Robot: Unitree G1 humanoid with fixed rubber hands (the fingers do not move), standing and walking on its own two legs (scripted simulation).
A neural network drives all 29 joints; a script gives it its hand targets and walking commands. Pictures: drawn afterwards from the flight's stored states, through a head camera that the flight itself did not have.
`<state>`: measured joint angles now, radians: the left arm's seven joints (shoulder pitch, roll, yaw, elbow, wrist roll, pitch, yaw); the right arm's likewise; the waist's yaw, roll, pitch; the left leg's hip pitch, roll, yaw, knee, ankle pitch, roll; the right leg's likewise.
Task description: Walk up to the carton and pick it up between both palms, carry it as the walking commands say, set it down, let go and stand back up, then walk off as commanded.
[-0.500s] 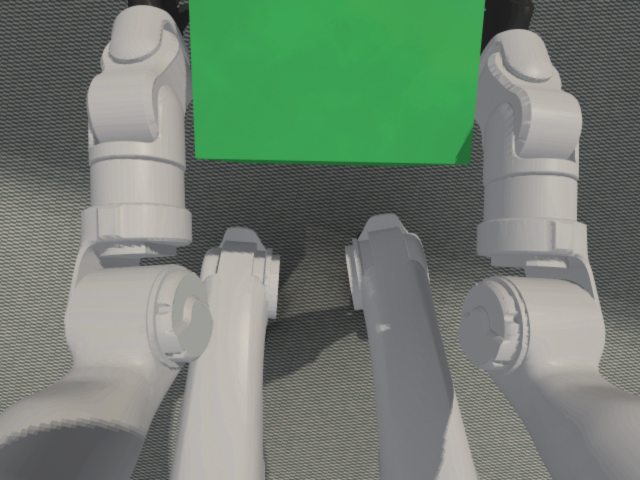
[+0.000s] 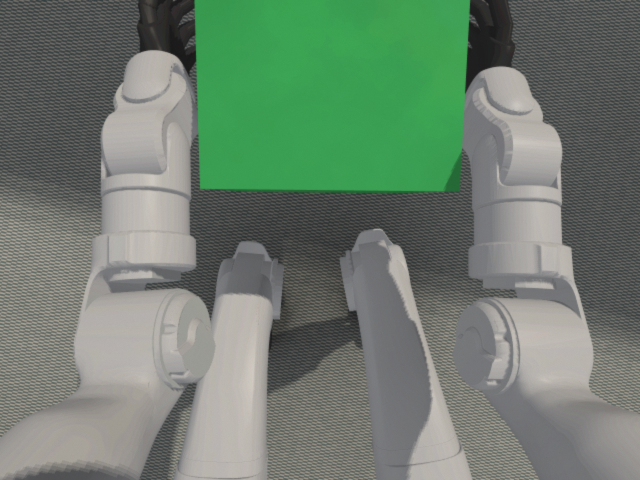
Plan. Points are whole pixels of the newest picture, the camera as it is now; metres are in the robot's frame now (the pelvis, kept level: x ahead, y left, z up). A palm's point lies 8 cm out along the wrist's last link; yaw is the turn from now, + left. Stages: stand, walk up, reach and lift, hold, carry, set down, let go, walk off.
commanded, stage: reach and lift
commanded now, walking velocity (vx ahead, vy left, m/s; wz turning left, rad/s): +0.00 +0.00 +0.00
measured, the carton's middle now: (325, 99) +0.50 -0.04 -0.14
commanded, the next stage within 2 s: none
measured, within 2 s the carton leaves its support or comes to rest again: neither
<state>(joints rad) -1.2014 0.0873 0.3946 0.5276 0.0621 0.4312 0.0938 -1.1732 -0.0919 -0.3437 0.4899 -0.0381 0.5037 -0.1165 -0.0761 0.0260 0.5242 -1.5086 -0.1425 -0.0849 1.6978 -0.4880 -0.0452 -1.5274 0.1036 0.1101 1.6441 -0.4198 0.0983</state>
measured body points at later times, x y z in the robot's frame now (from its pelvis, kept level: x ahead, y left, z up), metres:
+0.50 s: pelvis +0.01 +0.00 +0.06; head +0.29 -0.02 +0.40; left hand +0.52 +0.12 -0.01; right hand +0.49 -0.19 -0.01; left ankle +0.15 +0.12 -0.50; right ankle +0.17 -0.14 -0.50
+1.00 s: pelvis +0.02 +0.00 +0.12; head +0.27 -0.02 +0.48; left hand +0.50 +0.12 +0.06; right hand +0.47 -0.18 +0.06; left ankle +0.15 +0.12 -0.50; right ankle +0.17 -0.14 -0.50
